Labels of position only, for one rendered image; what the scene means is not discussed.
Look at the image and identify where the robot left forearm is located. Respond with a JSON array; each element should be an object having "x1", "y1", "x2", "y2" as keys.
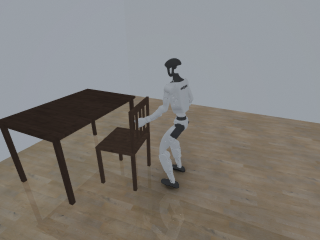
[{"x1": 144, "y1": 106, "x2": 165, "y2": 123}]

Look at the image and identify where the humanoid robot torso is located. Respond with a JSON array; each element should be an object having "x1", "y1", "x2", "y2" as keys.
[{"x1": 170, "y1": 80, "x2": 189, "y2": 132}]

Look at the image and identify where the table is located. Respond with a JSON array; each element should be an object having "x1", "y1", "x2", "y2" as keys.
[{"x1": 0, "y1": 89, "x2": 136, "y2": 205}]

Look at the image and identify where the robot left hand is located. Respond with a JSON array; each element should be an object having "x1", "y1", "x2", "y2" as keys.
[{"x1": 134, "y1": 117, "x2": 146, "y2": 128}]

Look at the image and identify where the chair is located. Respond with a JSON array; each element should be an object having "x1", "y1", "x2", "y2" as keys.
[{"x1": 95, "y1": 96, "x2": 151, "y2": 191}]

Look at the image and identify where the right robot upper arm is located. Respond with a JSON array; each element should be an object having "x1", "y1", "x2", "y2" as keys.
[{"x1": 183, "y1": 78, "x2": 194, "y2": 103}]

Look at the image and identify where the right robot thigh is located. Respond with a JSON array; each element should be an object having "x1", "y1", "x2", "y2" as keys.
[{"x1": 170, "y1": 121, "x2": 189, "y2": 149}]

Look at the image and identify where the left robot upper arm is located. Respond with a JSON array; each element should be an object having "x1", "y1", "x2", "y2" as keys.
[{"x1": 160, "y1": 83, "x2": 176, "y2": 113}]

